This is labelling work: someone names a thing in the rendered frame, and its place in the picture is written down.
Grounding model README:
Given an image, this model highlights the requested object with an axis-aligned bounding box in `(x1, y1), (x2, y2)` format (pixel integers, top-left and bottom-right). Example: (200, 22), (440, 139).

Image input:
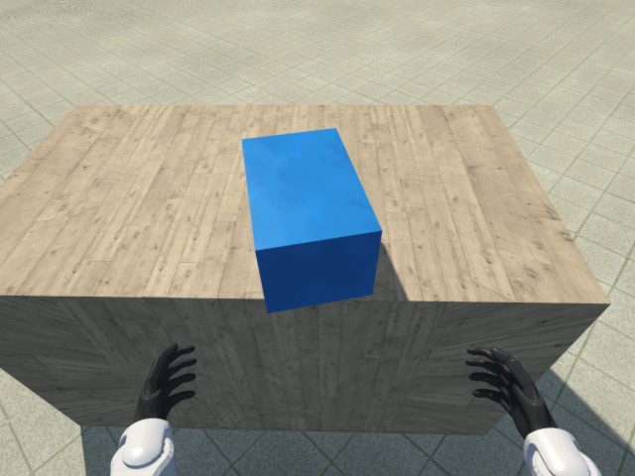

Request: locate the robot right forearm
(524, 427), (601, 476)

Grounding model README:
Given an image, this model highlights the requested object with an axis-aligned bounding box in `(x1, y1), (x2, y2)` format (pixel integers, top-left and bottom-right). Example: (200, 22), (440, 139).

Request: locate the robot left forearm
(110, 418), (176, 476)

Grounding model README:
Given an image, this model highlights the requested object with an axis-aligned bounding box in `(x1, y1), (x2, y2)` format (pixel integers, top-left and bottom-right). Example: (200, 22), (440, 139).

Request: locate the left robot hand
(133, 342), (196, 423)

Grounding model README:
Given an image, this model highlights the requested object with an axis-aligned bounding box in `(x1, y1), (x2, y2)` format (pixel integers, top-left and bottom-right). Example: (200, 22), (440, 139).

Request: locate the pedestal
(0, 105), (611, 435)

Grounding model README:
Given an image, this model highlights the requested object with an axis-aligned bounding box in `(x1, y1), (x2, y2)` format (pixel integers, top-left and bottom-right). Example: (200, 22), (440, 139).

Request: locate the right robot hand
(465, 346), (558, 439)

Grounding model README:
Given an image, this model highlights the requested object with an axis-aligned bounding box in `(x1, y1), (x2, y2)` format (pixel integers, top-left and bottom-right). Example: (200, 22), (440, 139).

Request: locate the carton
(241, 128), (382, 313)

